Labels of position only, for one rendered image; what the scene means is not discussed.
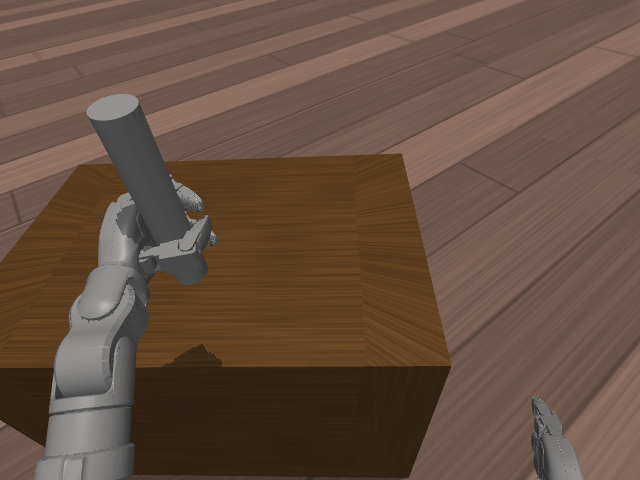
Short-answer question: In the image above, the left robot hand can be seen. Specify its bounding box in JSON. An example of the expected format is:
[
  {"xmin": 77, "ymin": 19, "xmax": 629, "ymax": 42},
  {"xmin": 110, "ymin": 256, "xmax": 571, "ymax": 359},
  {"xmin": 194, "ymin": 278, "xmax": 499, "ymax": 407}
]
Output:
[{"xmin": 98, "ymin": 174, "xmax": 218, "ymax": 285}]

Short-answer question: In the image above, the right robot hand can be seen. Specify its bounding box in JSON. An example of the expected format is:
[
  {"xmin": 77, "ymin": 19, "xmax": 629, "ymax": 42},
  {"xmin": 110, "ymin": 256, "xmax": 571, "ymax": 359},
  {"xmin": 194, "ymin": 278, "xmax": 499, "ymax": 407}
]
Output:
[{"xmin": 531, "ymin": 396, "xmax": 585, "ymax": 480}]

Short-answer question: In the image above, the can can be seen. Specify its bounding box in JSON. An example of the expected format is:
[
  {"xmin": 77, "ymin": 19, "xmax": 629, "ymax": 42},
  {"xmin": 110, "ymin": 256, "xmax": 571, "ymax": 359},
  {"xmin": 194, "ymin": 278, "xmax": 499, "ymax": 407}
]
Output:
[{"xmin": 86, "ymin": 94, "xmax": 208, "ymax": 285}]

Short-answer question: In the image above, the left robot arm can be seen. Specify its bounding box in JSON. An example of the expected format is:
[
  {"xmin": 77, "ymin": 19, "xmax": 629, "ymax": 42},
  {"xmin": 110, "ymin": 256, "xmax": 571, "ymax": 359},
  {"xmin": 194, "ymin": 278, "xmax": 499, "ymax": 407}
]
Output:
[{"xmin": 34, "ymin": 265, "xmax": 150, "ymax": 480}]

